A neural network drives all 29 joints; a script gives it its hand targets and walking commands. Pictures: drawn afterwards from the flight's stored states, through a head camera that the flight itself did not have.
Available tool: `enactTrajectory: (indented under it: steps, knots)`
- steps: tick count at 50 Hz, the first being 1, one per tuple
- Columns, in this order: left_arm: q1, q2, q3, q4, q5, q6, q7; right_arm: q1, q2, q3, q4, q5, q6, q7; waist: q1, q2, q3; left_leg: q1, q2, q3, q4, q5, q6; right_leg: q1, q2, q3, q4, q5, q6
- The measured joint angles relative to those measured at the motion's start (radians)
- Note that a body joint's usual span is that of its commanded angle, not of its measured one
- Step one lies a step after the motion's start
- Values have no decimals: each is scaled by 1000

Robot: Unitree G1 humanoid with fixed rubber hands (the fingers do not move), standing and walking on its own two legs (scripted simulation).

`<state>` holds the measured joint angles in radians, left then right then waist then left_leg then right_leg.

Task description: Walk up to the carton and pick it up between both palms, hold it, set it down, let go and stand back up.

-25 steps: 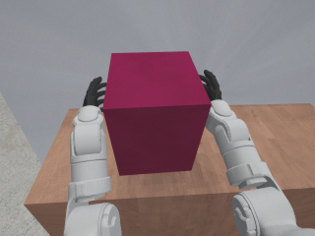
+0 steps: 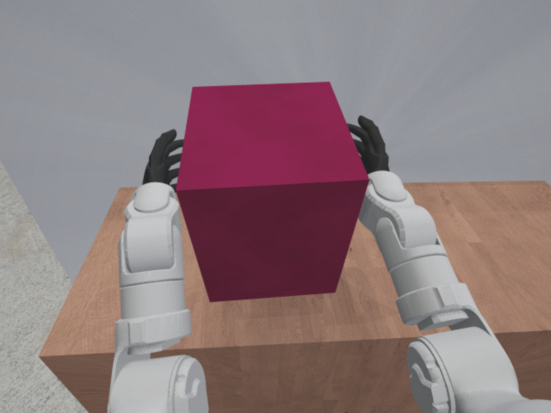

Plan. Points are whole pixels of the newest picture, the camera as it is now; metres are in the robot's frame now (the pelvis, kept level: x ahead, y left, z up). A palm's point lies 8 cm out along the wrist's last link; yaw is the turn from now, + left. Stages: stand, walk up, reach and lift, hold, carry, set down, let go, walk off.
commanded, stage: hold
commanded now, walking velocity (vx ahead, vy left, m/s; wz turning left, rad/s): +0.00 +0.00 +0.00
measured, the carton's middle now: (267, 195) +0.38 +0.01 +0.16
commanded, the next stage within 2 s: none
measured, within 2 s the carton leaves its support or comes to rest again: neither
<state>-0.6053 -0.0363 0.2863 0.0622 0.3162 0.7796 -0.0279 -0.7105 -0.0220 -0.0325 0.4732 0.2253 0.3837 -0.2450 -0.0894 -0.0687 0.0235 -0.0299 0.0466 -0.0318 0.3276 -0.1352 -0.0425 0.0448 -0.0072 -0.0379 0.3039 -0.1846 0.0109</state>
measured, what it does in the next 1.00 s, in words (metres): stands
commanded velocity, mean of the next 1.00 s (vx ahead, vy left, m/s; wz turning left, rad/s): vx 0.00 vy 0.00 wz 0.00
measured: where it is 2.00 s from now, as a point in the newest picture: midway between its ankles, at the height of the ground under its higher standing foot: outside the picture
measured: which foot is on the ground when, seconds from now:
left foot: down 0.00-1.00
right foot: down 0.00-1.00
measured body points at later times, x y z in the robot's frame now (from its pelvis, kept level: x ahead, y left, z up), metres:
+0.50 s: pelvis -0.01 +0.00 +0.00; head -0.06 +0.03 +0.44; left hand +0.36 +0.16 +0.20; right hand +0.37 -0.14 +0.21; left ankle +0.04 +0.15 -0.75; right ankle +0.00 -0.12 -0.75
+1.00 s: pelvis +0.00 +0.00 +0.00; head -0.06 +0.04 +0.44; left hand +0.37 +0.16 +0.20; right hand +0.37 -0.14 +0.22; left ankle +0.04 +0.15 -0.75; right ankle +0.00 -0.12 -0.75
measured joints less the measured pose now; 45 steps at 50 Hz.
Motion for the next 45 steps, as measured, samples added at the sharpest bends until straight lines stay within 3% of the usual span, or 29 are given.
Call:
enactTrajectory:
  steps: [6, 15, 26, 40, 45]
  knots:
    - [18, -11, 10, -7, 22, 18, -16, 2, -6, 18, 11, 11, 20, -4, -4, -2, 13, 26, -4, 1, -2, -4, 3, 28, -4, 0, -7, -2, 3]
    - [47, -13, -9, -58, 9, 19, -5, 37, -1, 21, -39, 12, 10, -3, -5, 8, 11, 15, -4, 2, 15, -10, 4, 23, -4, 2, -4, 0, 5]
    - [-17, -13, 17, 27, 22, 10, -10, -7, 2, -12, 28, -23, 9, 12, 6, 8, 23, 4, -7, 6, 1, 10, 7, -3, -7, 6, 13, 5, 4]
    - [-22, -4, 12, 64, 17, 0, -5, -18, 4, -20, 64, -25, 0, 14, 3, -1, -1, 6, -5, 2, -5, 8, 4, 1, -5, 2, 7, 2, 2]
    - [-10, -4, -2, 32, 5, -4, 3, -3, -2, -11, 27, -11, -5, 11, 4, -5, -2, -4, -2, 1, 6, 1, 2, -5, -2, 1, 7, 1, 0]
